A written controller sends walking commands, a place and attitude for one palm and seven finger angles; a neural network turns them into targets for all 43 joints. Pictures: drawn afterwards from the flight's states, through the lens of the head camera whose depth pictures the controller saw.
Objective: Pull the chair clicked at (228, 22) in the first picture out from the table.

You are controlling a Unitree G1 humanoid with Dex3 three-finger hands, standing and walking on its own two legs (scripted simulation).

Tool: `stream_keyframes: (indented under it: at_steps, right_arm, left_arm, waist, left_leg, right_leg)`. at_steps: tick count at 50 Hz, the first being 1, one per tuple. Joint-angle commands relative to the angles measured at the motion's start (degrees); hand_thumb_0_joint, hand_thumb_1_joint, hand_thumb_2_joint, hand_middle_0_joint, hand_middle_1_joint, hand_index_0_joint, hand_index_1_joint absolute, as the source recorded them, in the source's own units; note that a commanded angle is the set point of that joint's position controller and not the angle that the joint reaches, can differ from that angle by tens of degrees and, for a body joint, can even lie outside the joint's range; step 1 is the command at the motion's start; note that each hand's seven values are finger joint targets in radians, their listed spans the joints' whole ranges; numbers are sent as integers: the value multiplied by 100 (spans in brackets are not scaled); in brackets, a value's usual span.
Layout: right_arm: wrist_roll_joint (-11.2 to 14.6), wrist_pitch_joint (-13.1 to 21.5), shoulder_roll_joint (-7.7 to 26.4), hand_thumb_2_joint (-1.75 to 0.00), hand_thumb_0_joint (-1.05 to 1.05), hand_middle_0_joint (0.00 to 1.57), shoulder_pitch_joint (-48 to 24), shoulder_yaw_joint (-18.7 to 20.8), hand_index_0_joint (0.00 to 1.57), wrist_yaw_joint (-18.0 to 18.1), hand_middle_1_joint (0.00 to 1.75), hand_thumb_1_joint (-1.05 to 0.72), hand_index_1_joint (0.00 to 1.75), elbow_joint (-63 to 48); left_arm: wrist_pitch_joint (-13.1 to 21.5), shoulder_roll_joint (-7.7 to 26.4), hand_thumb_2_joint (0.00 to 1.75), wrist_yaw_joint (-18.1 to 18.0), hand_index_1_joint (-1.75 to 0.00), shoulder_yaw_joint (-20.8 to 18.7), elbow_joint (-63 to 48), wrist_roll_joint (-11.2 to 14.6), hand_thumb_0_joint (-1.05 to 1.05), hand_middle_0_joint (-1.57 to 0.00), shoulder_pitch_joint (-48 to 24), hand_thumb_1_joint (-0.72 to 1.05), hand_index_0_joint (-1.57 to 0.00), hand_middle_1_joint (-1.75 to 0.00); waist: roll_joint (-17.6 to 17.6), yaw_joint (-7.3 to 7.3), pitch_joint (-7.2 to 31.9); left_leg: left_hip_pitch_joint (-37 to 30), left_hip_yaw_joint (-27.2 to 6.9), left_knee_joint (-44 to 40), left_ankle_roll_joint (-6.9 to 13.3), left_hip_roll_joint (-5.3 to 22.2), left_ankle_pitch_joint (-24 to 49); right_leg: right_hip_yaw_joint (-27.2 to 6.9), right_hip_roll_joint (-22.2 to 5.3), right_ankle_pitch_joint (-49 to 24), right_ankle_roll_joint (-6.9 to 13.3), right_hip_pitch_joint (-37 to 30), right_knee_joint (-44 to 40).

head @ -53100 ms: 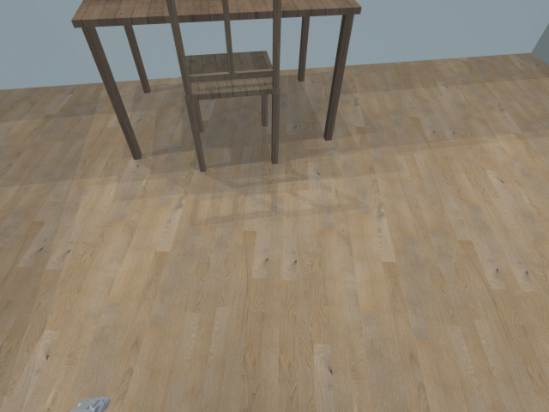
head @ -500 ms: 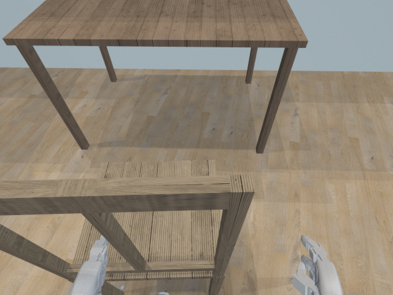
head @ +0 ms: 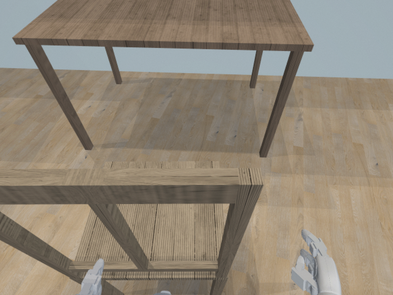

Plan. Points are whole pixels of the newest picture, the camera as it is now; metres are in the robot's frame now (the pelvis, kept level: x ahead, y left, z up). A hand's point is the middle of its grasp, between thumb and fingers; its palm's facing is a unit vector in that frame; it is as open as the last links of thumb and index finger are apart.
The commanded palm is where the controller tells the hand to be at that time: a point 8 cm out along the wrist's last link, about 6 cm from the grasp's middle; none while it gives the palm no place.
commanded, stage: draw the hand back to the body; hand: left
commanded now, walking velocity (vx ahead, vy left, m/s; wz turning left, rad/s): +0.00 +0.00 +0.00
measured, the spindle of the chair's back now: (127, 240) +0.22 +0.15 +0.01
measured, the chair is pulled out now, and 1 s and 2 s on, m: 0.63 0.63 0.61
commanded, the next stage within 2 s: step back with the hand held close in 1.56 s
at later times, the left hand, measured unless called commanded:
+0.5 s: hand (79, 284) +0.13 +0.18 +0.10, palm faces +0.06 -0.99 -0.12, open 17.4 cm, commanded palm +0.09 +0.24 +0.12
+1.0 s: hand (30, 253) +0.16 +0.24 +0.14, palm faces +0.28 -0.83 -0.48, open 11.6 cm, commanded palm +0.14 +0.29 +0.21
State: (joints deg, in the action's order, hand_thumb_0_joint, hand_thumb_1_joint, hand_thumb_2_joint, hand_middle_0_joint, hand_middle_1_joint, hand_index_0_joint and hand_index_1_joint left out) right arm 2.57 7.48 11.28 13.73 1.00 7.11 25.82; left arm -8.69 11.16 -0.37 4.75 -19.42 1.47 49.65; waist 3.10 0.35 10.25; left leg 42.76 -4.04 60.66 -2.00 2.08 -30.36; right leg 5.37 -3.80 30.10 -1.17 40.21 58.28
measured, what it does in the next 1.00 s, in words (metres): rises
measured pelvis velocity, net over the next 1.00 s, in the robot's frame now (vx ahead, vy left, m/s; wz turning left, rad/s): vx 0.01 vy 0.00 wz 0.00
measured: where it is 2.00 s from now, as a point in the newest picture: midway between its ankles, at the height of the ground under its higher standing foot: outside the picture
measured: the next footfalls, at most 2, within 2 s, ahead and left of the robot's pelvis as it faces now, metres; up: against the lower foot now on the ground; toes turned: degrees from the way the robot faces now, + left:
none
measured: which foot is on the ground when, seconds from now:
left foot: down 0.00-1.00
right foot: down 0.00-1.00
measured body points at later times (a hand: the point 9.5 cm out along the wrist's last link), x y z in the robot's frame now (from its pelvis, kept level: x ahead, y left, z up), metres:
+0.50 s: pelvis -0.02 -0.01 +0.00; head +0.01 -0.02 +0.45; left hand +0.13 +0.23 +0.11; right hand +0.18 -0.23 -0.07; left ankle +0.00 +0.14 -0.67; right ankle -0.01 -0.13 -0.67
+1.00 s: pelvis +0.01 +0.00 +0.06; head +0.02 -0.02 +0.51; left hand +0.14 +0.28 +0.17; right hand +0.22 -0.20 -0.02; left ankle +0.00 +0.14 -0.67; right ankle -0.01 -0.13 -0.67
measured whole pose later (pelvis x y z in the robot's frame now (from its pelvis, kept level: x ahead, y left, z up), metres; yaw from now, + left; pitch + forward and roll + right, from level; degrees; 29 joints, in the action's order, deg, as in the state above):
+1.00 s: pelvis +0.01 +0.00 +0.06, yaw +0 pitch -3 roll -1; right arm 0.5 10.5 12.4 9.2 -2.5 6.9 37.6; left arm -3.3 21.3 -7.2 -8.9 -23.0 1.7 36.9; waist 4.3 5.8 -2.5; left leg 10.5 -2.2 33.2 -1.9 2.1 -19.8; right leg 5.2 -3.2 19.4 -1.4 8.6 31.2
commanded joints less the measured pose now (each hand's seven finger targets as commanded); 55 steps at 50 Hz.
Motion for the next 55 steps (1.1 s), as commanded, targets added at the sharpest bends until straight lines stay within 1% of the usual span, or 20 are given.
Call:
stream_keyframes:
  at_steps: [1,5,9,13,15,20,24,25,26,27,30,35,37,41,44,46,50,51,54,55]
  right_arm:
    - [-22,591,642,-90,0,20,-425,340,20,80,30,-90,30,-862]
    - [8,730,607,-90,0,20,-371,348,20,41,30,-90,30,-681]
    - [30,747,563,-90,0,20,-554,362,20,-106,30,-90,30,-568]
    - [82,756,577,-90,0,20,-760,404,20,-249,30,-90,30,-544]
    - [158,691,575,-90,0,20,-866,405,20,-237,30,-90,30,-642]
    - [227,702,554,-90,0,20,-908,285,20,-47,30,-90,30,-662]
    - [228,901,639,-90,0,20,-770,189,20,34,30,-90,30,-503]
    - [37,672,592,-90,0,20,-857,167,20,122,30,-90,30,-344]
    - [-8,633,499,-90,0,20,-769,27,20,129,30,-90,30,-542]
    - [-5,539,471,-90,0,20,-802,41,20,149,30,-90,30,-382]
    - [-47,403,538,-90,0,20,-965,-10,20,187,30,-90,30,-261]
    - [-97,408,612,-90,0,20,-1086,-60,20,166,30,-90,30,-44]
    - [-121,418,611,-90,0,20,-1095,-69,20,141,30,-90,30,18]
    - [-181,531,665,-90,0,20,-1109,-103,20,86,30,-90,30,115]
    - [-213,600,677,-90,0,20,-1104,-115,20,57,30,-90,30,185]
    - [-235,612,721,-90,0,20,-1136,-112,20,68,30,-90,30,280]
    - [-251,678,758,-90,0,20,-1064,-146,20,31,30,-90,30,394]
    - [-256,693,764,-90,0,20,-1163,-152,20,25,30,-90,30,400]
    - [-239,760,746,-90,0,20,-1171,-186,20,-27,30,-90,30,446]
    - [-253,760,800,-90,0,20,-1098,-171,20,-5,30,-90,30,495]
  left_arm:
    - [1229,217,20,87,0,-462,-1607,555,0,0,578,-55,0,0]
    - [1971,457,20,187,0,-790,-1798,693,0,0,260,-55,0,0]
    - [2751,293,20,525,0,-765,-1495,841,0,0,82,-55,0,0]
    - [3302,581,20,1039,0,-1173,-1357,1132,0,0,90,-55,0,0]
    - [3094,775,20,1128,0,-1510,-1311,1227,0,0,207,-55,0,0]
    - [2583,886,22,1031,-1,-1849,-1599,1549,0,-1,-287,-51,-1,-1]
    - [2550,950,29,1117,-4,-1885,-1616,1650,0,-2,-858,-37,-2,-4]
    - [1961,2187,31,200,-5,-2457,-1376,533,0,-3,-538,-33,-3,-5]
    - [1759,1405,32,-115,-5,-1831,-2018,407,0,-4,-619,-30,-4,-5]
    - [1560,1242,34,-368,-6,-1722,-1754,254,0,-4,-586,-26,-4,-6]
    - [1338,1412,39,-726,-8,-1810,-1810,81,0,-5,-861,-15,-5,-8]
    - [1317,1648,48,-915,-12,-2095,-1726,-18,0,-8,-1292,3,-8,-12]
    - [1355,1552,51,-932,-14,-2102,-1648,-37,0,-9,-1393,10,-9,-14]
    - [1428,1884,58,-985,-16,-2393,-2184,-55,0,-11,-1857,25,-11,-16]
    - [1405,1993,64,-1021,-19,-2563,-2351,-28,0,-13,-2101,36,-13,-19]
    - [1358,2177,67,-1063,-20,-2777,-2437,-12,0,-13,-2384,43,-13,-20]
    - [1295,2394,74,-1117,-23,-2996,-2620,-1,0,-16,-2775,57,-16,-23]
    - [1270,2424,76,-1125,-24,-3030,-2718,24,0,-16,-2877,61,-16,-24]
    - [1234,2502,81,-1143,-26,-3123,-2834,33,0,-18,-3050,72,-18,-26]
    - [1220,2723,83,-1172,-27,-3289,-2884,23,0,-18,-3197,75,-18,-27]
  waist:
    - [-339,15,486]
    - [127,28,425]
    - [-127,36,233]
    - [-131,150,575]
    - [-24,243,675]
    - [-222,178,294]
    - [-285,54,-20]
    - [-139,534,221]
    - [67,322,40]
    - [59,301,-288]
    - [-149,312,-537]
    - [16,332,-826]
    - [23,326,-921]
    - [539,380,-683]
    - [304,382,-542]
    - [441,380,-637]
    - [657,397,-367]
    - [683,395,-537]
    - [750,422,-314]
    - [681,426,-149]
  left_leg:
    - [-459,198,-633,328,-221,1796]
    - [-466,164,-619,274,-177,1852]
    - [-183,159,-532,252,-156,1535]
    - [-176,167,-489,241,-131,1574]
    - [-317,190,-668,249,-126,1434]
    - [-511,145,-972,276,-108,1118]
    - [-706,126,-1157,274,-85,964]
    - [-1158,204,-1345,272,52,1025]
    - [-1409,267,-1468,305,7,1132]
    - [-1587,280,-1563,313,59,1188]
    - [-1946,236,-1897,340,88,1246]
    - [-2444,214,-2468,323,69,1365]
    - [-2719,214,-2676,325,78,1469]
    - [-3167,205,-2987,303,43,1936]
    - [-3448,194,-3155,296,54,2400]
    - [-3565,181,-3265,271,55,2569]
    - [-3826,179,-3381,263,52,2950]
    - [-3838,167,-3418,255,42,3031]
    - [-3997,210,-3421,257,39,3197]
    - [-4026,178,-3443,259,44,3240]
  right_leg:
    - [159,231,-1629,258,-262,-747]
    - [138,232,-1417,279,-100,-636]
    - [112,236,-1149,259,61,-547]
    - [-36,185,-1255,266,-200,-533]
    - [-82,171,-1135,269,-494,-693]
    - [-157,184,-745,231,-701,-1203]
    - [-176,188,-471,197,-699,-1533]
    - [-458,30,-538,370,-1224,-1968]
    - [-324,-71,-791,325,-1279,-2080]
    - [-224,-56,-900,325,-1260,-2159]
    - [-137,-26,-994,315,-1522,-2484]
    - [-109,-18,-1223,319,-2033,-2892]
    - [-76,-16,-1368,303,-2111,-2974]
    - [-116,-34,-1879,335,-2568,-3090]
    - [-94,-21,-2341,321,-2849,-3130]
    - [-132,-9,-2495,338,-2933,-3210]
    - [-97,-46,-2755,329,-3262,-3269]
    - [-136,-18,-2865,337,-3219,-3281]
    - [-121,-29,-2989,311,-3380,-3298]
    - [-110,-51,-3027,312,-3510,-3303]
